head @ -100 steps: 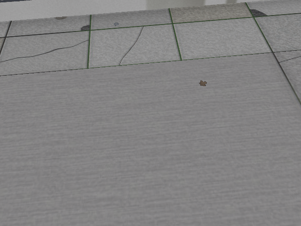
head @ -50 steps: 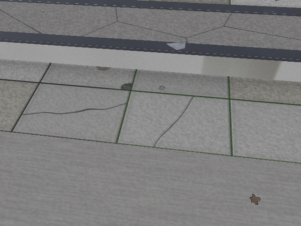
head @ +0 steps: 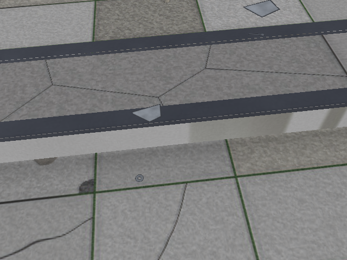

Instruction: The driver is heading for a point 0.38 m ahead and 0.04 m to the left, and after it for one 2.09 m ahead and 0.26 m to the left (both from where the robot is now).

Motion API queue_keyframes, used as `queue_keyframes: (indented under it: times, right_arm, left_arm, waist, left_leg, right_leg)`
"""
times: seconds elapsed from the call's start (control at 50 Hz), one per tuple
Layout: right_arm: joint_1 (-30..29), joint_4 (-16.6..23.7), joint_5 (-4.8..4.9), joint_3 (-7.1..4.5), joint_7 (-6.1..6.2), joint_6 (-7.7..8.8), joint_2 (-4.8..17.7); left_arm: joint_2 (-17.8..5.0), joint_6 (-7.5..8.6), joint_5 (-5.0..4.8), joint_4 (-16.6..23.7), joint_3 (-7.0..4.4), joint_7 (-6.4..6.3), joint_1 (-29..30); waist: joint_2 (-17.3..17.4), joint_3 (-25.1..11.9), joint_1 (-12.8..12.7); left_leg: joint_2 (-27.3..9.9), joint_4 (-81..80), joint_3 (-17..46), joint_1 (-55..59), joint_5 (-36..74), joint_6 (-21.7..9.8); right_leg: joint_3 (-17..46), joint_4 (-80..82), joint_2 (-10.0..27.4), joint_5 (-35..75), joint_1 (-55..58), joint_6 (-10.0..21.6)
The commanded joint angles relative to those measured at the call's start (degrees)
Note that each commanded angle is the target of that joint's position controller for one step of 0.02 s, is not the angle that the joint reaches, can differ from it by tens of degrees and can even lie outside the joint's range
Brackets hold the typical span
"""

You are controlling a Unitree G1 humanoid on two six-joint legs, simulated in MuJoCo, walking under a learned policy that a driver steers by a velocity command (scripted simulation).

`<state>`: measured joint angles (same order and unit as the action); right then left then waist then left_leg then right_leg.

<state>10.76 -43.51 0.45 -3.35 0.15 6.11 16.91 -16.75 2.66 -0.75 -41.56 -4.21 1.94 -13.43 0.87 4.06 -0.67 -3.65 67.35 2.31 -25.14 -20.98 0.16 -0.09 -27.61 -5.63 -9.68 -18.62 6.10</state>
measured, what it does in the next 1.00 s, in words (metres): walks ahead: left foot, then right foot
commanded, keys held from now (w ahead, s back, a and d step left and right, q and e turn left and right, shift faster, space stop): w+e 0.06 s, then w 0.18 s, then w+q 0.74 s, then w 0.02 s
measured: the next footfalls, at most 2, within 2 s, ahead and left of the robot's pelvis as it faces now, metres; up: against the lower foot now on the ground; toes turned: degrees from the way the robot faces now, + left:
left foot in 0.36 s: +0.39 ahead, +0.13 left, +0.00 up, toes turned -6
right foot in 0.84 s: +0.64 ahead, -0.06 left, +0.00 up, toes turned +10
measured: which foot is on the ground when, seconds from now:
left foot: up 0.00-0.34, down 0.36-0.84, up 0.86-1.00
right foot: down 0.00-0.38, up 0.40-0.82, down 0.84-1.00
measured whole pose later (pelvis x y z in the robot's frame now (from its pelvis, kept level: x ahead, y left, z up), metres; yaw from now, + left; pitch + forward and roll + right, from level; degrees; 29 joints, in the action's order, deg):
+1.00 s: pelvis +0.56 +0.03 +0.01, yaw +14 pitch +1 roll +0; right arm 16.3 -49.2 -1.9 -4.1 -1.6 0.8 18.2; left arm -15.2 4.3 2.3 -43.0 -1.4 -0.8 -11.3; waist 2.4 1.5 1.2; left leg 1.5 59.9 2.1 -23.5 -19.8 -2.6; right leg -4.1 -22.5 -0.3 -10.4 -12.9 1.9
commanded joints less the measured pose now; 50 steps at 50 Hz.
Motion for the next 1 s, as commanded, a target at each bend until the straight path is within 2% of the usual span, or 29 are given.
queue_keyframes:
  times: [0.02,0.08,0.12,0.16,0.2,0.24,0.3,0.32,0.34,0.36,0.38,0.4,0.42,0.44,0.46,0.48,0.54,0.6,0.68,0.74,0.8,0.82,0.84,0.86,0.88,0.9,0.92,0.96,1.0]
  right_arm:
    - [1.3,3.8,-1.19,-1.88,0.12,0.15,6.3]
    - [-3.2,5.2,-1.35,-1.1,0.22,-0.74,4.3]
    - [-6.8,5.7,-1.18,-0.41,-0.19,-0.56,2.9]
    - [-10.5,6.3,-0.73,0.08,-0.86,-0.09,2.2]
    - [-12.9,7.1,-0.11,-0.05,-1.36,0.34,3.2]
    - [-14.5,7.8,-0.1,-0.3,-1.88,0.79,4.3]
    - [-11.9,7.4,0.09,-0.71,-2.36,1.03,5.9]
    - [-8.7,6.6,0.08,-1.14,-2.29,1.06,6.7]
    - [-0.3,2.9,-4.82,-0.51,-1.91,-0.66,4.9]
    - [9.2,1.4,-5.24,-1.34,-1.44,-0.97,7.6]
    - [16.4,0.2,-4.72,-3.76,-1.14,-1.69,16.4]
    - [13.8,-0.3,-2.08,-3.34,-1.77,-2.64,13.9]
    - [8.8,0.8,-1.17,-2.72,-1.85,-3.02,11.0]
    - [6.0,0.9,-1.24,-2.0,-1.96,-3.07,8.5]
    - [5.3,0.3,-1.26,-1.49,-1.78,-3.08,7.0]
    - [5.4,-0.7,-0.98,-1.25,-1.74,-2.88,6.3]
    - [7.4,-2.5,-0.67,-1.74,-1.75,-2.34,7.6]
    - [9.8,-3.9,-0.62,-2.18,-1.35,-2.65,8.2]
    - [12.8,-5.4,-0.78,-2.64,-1.18,-2.83,8.4]
    - [13.8,-5.9,-1.26,-2.9,-0.8,-3.11,8.9]
    - [10.8,-5.1,-1.37,-3.31,-0.34,-3.2,10.0]
    - [10.0,-4.9,-1.05,-3.13,-0.46,-2.91,9.4]
    - [9.2,-3.5,-0.4,-2.08,-0.76,-2.14,6.2]
    - [12.5,-1.3,1.13,-0.89,-0.5,-2.09,1.5]
    - [14.1,-2.3,-0.89,-1.29,-0.06,-3.16,5.3]
    - [12.8,-3.7,-1.76,-1.62,-0.27,-3.88,6.6]
    - [10.5,-3.8,-1.89,-1.51,-0.88,-4.11,5.7]
    - [7.8,-3.2,-2.66,-1.4,-1.85,-4.94,4.6]
    - [5.9,-2.6,-2.82,-1.04,-2.55,-5.47,3.5]
  left_arm:
    - [-7.0,1.37,0.3,4.8,-1.68,-0.97,0.8]
    - [-8.8,1.33,0.07,4.0,-2.1,-2.11,-1.4]
    - [-8.3,1.1,-0.07,3.2,-1.86,-2.5,-2.5]
    - [-8.1,1.0,-0.1,2.1,-1.68,-2.6,-4.9]
    - [-8.5,0.98,-0.16,0.9,-1.66,-2.49,-6.8]
    - [-8.6,0.78,-0.26,-0.1,-1.7,-2.53,-8.3]
    - [-9.3,0.35,0.19,-0.8,-2.0,-2.74,-7.9]
    - [-9.4,0.18,0.2,-0.8,-2.0,-2.77,-6.9]
    - [-9.4,0.81,3.8,-1.9,-1.59,-2.3,-9.4]
    - [-7.4,1.15,3.88,-1.7,-1.12,-2.23,-10.1]
    - [-4.4,1.25,1.22,0.1,-0.51,-1.69,-16.1]
    - [-6.4,1.45,3.38,-0.4,-0.6,-1.66,-12.8]
    - [-7.1,1.4,3.6,0.3,-0.62,-1.47,-7.7]
    - [-6.9,1.67,3.52,0.7,-0.2,-1.12,-4.2]
    - [-6.2,1.52,3.66,1.3,-0.03,-0.89,-2.7]
    - [-5.8,0.96,4.36,1.3,0.22,-0.83,-2.9]
    - [-4.7,0.02,4.23,0.7,0.91,-0.52,-3.6]
    - [-3.9,-0.14,3.73,2.5,1.71,-0.54,2.8]
    - [-3.2,0.46,2.94,4.4,2.47,-0.45,10.5]
    - [-3.7,1.09,2.47,5.3,2.57,-0.75,12.7]
    - [-5.5,1.89,2.31,3.7,1.89,-1.51,6.6]
    - [-6.9,2.53,2.82,2.2,1.3,-2.21,1.6]
    - [-10.7,3.23,4.13,1.7,0.3,-3.24,-4.8]
    - [-16.3,2.39,4.81,1.7,-1.04,-3.72,-8.4]
    - [-14.3,1.23,3.93,0.7,-1.22,-3.57,-6.5]
    - [-9.0,1.01,3.41,1.6,0.0,-3.12,-3.5]
    - [-5.9,1.12,3.05,1.6,0.8,-2.86,-1.4]
    - [-4.2,1.79,2.97,0.5,1.4,-3.11,-1.2]
    - [-4.5,2.71,2.63,-0.9,1.19,-2.77,-3.4]
  waist:
    - [-2.4,-6.5,1.7]
    - [-2.7,-4.3,0.5]
    - [-4.3,-3.9,-1.3]
    - [-5.1,-3.5,-3.5]
    - [-5.4,-2.5,-4.6]
    - [-5.5,-1.8,-4.9]
    - [-7.3,-1.7,-3.2]
    - [-7.5,-3.2,-1.2]
    - [-7.1,-7.3,0.9]
    - [-4.1,-12.9,5.2]
    - [13.4,-22.2,4.8]
    - [13.2,-19.6,4.4]
    - [5.7,-11.7,3.3]
    - [1.4,-8.2,3.0]
    - [1.8,-4.9,1.9]
    - [3.2,-3.9,0.7]
    - [4.4,-4.9,0.1]
    - [4.3,-2.4,1.8]
    - [3.8,-1.8,4.5]
    - [3.9,-2.8,4.8]
    - [3.8,-4.2,0.8]
    - [1.5,-6.4,-1.9]
    - [-4.3,-11.9,-5.1]
    - [-16.2,-17.4,-4.9]
    - [-13.9,-14.7,-1.8]
    - [-6.7,-8.9,-1.1]
    - [-4.4,-5.0,-0.8]
    - [-7.7,-2.5,-0.1]
    - [-7.3,-3.5,-0.2]
  left_leg:
    - [-2.9,-5.3,2.2,-9.5,4.1,1.5]
    - [-1.8,-16.1,0.7,-10.3,12.4,4.0]
    - [-0.7,-25.6,0.0,-7.5,21.4,4.2]
    - [0.7,-31.9,-0.8,-4.3,28.2,4.0]
    - [1.0,-35.0,-0.2,-4.5,29.2,3.2]
    - [1.1,-37.6,0.4,-6.6,26.3,1.6]
    - [1.3,-38.9,-0.6,-6.8,19.2,-1.7]
    - [2.7,-39.9,-2.2,-2.5,17.5,-3.2]
    - [5.3,-40.5,-5.1,8.5,13.2,-4.3]
    - [0.0,-38.7,1.5,21.3,13.2,-7.1]
    - [-14.3,-42.7,28.5,39.5,9.0,-16.2]
    - [-15.6,-51.0,42.3,39.4,7.9,-16.6]
    - [-14.2,-50.6,34.2,33.0,2.7,-15.7]
    - [-11.8,-51.6,28.6,27.0,5.7,-14.6]
    - [-9.3,-52.8,24.1,22.3,10.2,-13.5]
    - [-7.0,-53.7,21.0,19.0,14.3,-12.5]
    - [-4.6,-54.4,17.2,17.1,22.2,-13.9]
    - [-4.0,-57.0,17.0,16.3,17.9,-14.8]
    - [-2.4,-55.7,16.3,17.1,20.7,-12.8]
    - [-2.6,-51.7,17.6,18.3,26.8,-11.3]
    - [-2.5,-45.5,20.4,15.7,29.4,-8.7]
    - [0.3,-39.1,19.0,13.2,30.6,-7.2]
    - [4.2,-26.3,14.6,8.8,26.7,-5.3]
    - [12.3,-12.8,5.7,-4.9,-2.0,-3.6]
    - [8.3,-5.8,3.6,-9.9,-9.4,-4.1]
    - [5.3,-3.4,4.3,-10.0,-5.7,-4.3]
    - [3.6,-3.9,3.5,-9.5,-2.1,-3.8]
    - [1.6,-5.6,2.1,-8.7,1.4,-2.7]
    - [1.8,-5.2,1.3,-8.6,4.0,-2.0]
  right_leg:
    - [20.6,14.8,15.3,13.0,10.5,11.5]
    - [15.5,15.6,13.1,15.8,6.8,10.3]
    - [12.1,15.3,10.7,13.2,5.5,7.9]
    - [11.7,15.4,10.7,8.9,4.9,6.7]
    - [13.6,14.6,12.6,6.4,7.4,6.5]
    - [15.8,12.1,14.9,6.9,12.3,6.3]
    - [16.4,9.1,18.1,15.5,19.2,5.0]
    - [14.7,5.5,17.3,24.7,20.1,4.0]
    - [10.0,-3.1,12.1,32.8,19.3,1.3]
    - [7.1,-16.4,9.7,29.0,13.0,-0.3]
    - [0.8,-38.8,1.3,7.0,-5.3,-4.2]
    - [3.8,-43.9,-0.4,-18.7,-15.7,-4.2]
    - [5.6,-46.0,3.9,-14.4,-19.1,-3.8]
    - [5.1,-42.9,6.0,-10.1,-17.8,-3.8]
    - [4.7,-38.7,7.7,-8.8,-16.4,-3.9]
    - [4.2,-35.3,8.6,-8.5,-13.6,-4.7]
    - [2.2,-30.3,8.4,-8.8,-11.1,-6.6]
    - [1.3,-21.9,9.1,-4.6,-14.0,-8.5]
    - [0.7,-11.2,7.8,3.6,-12.4,-9.4]
    - [0.7,-6.6,6.1,3.9,-8.5,-9.0]
    - [1.3,-0.6,4.8,1.0,3.0,-7.0]
    - [1.8,3.1,5.3,1.4,11.3,-5.7]
    - [11.0,6.6,14.8,-4.8,21.4,-2.9]
    - [31.2,12.3,28.8,-12.0,32.8,2.2]
    - [39.0,13.1,31.3,-16.7,28.2,4.6]
    - [32.9,13.6,28.6,-18.7,22.7,4.1]
    - [25.0,15.0,25.4,-13.1,18.3,3.1]
    - [14.3,16.5,21.5,-0.3,15.0,1.5]
    - [9.1,16.2,20.4,11.0,15.2,1.7]
Over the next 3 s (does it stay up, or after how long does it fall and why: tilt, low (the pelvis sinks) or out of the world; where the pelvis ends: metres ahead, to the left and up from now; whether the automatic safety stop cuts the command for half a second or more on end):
stays up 1.72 0.13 0.17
